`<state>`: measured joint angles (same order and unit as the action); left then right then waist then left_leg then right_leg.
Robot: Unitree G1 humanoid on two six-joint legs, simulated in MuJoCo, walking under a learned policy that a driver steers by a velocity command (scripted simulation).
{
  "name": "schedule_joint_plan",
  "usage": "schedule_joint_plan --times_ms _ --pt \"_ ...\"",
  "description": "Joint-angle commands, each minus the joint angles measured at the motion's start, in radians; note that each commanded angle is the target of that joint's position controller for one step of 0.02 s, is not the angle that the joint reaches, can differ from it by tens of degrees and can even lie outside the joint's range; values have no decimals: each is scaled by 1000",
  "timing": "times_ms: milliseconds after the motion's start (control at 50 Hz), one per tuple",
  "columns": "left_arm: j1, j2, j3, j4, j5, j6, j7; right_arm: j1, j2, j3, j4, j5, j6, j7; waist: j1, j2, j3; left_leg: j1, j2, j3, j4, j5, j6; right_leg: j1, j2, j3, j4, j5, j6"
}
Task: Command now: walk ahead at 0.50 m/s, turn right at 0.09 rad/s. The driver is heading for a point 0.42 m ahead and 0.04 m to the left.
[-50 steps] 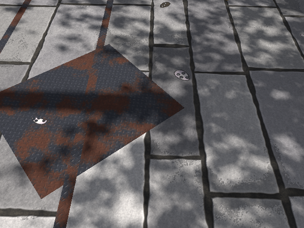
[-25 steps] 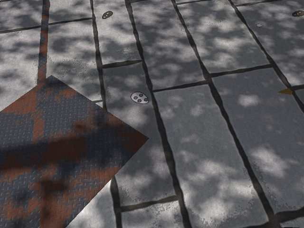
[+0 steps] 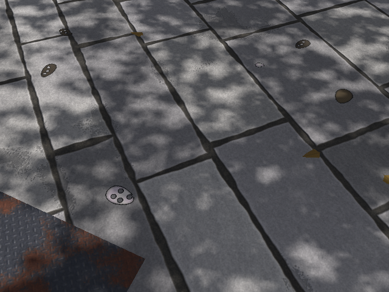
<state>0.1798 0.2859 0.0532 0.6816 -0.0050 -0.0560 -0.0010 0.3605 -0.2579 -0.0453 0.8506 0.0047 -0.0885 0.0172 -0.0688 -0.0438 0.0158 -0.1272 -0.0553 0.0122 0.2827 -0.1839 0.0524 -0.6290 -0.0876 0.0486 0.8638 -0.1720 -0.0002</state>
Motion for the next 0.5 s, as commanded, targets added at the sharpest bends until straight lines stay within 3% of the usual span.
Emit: schedule_joint_plan --times_ms 20,100,160,180,200,220,240,260,280,300,320,340,360,420,500 --pt "-89 25 -1 -81 -2 -21 -9 -41 -181 -39 -57 11 -10 -9 6 118 11 3 237 -148 -141 208 152 4 0 -16 -171 161 12" --pt "-196 30 -1 -111 -14 -29 -26 34 -190 -38 -17 18 6 -10 -29 116 37 56 263 -134 -115 218 138 43 30 -34 -292 219 3" --pt "-216 52 5 -127 -14 -35 -39 45 -208 -44 3 21 24 -16 -8 127 42 143 304 -146 -59 302 117 61 45 -36 -350 130 -34" --pt "-181 69 13 -119 -12 -37 -39 36 -218 -47 4 21 29 -19 20 134 20 157 304 -137 -11 407 106 124 61 -49 -367 102 -50" --pt "-92 94 27 -94 -7 -37 -36 17 -223 -47 2 23 33 -21 77 131 -33 148 278 -104 92 563 87 260 87 -76 -401 109 -74" --pt "56 142 51 -49 -2 -35 -28 14 -202 -38 -4 17 35 -24 145 112 -134 76 230 -64 269 604 58 488 77 -69 -396 131 -108" --pt "246 220 71 -18 9 -29 -15 12 -144 -14 -36 -14 30 -26 209 -21 -295 -137 166 -18 595 298 19 795 -130 164 -355 177 -179" --pt "261 267 77 1 6 -24 -23 135 -45 15 -44 -3 9 -18 136 -280 -398 -494 3 -46 886 -371 -28 1045 -310 609 -477 -49 -324" --pt "249 168 52 -6 -5 -22 -23 62 -158 -10 -34 17 -7 -11 175 -154 -326 -608 59 -135 982 -391 -19 993 -281 627 -537 -188 -293" --pt "182 137 40 -10 -4 -23 -20 -27 -190 -22 -61 38 -15 -6 167 -101 -185 -652 101 -119 983 -296 -10 864 -255 475 -560 -147 -256" --pt "120 121 33 -14 3 -25 -20 -68 -176 -20 -63 34 -15 -9 138 -24 -116 -615 142 -98 942 -209 -16 732 -216 369 -587 -47 -236" --pt "76 94 27 -14 10 -29 -23 -84 -165 -24 -63 21 -8 -10 112 -12 -64 -584 166 -97 893 -154 -25 635 -183 290 -622 29 -227" --pt "46 85 23 -11 19 -36 -25 -67 -151 -25 -59 16 3 -11 77 -38 -46 -518 183 -97 869 -122 -36 557 -163 236 -646 168 -223" --pt "21 92 25 22 18 -54 -25 -31 -102 -19 -47 2 33 -21 26 -23 -40 -431 167 -74 787 -104 -78 450 -139 86 -651 588 -238" --pt "20 117 28 60 16 -38 -5 -141 -60 1 -74 -12 33 -14 50 -29 -38 -363 146 -32 482 132 -86 416 -74 -56 -648 667 -204"
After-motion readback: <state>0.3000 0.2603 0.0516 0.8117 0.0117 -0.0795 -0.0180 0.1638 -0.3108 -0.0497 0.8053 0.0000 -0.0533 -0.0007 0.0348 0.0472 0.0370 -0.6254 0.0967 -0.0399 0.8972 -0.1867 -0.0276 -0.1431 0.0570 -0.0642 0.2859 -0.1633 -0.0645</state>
